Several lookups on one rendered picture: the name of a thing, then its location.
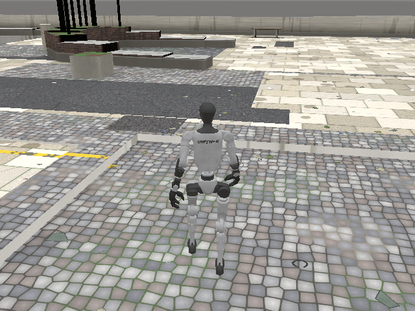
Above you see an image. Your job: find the robot left upper arm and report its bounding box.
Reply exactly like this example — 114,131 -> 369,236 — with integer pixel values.
178,130 -> 194,168

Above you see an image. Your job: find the robot left forearm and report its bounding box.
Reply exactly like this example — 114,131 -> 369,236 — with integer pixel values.
171,158 -> 185,192

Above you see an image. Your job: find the humanoid robot head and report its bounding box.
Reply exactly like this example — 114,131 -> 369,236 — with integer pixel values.
197,102 -> 218,133

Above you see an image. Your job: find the robot right forearm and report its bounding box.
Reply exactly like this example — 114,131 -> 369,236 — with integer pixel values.
230,155 -> 240,177

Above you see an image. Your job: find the robot right upper arm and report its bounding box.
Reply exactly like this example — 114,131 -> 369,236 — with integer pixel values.
221,130 -> 238,165

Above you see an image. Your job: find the left robot hand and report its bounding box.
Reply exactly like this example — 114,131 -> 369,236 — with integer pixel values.
169,190 -> 184,209

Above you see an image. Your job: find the right robot hand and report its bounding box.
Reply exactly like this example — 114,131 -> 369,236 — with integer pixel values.
224,173 -> 240,187

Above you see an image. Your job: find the robot torso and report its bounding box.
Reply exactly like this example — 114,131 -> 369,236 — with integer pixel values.
192,127 -> 223,194

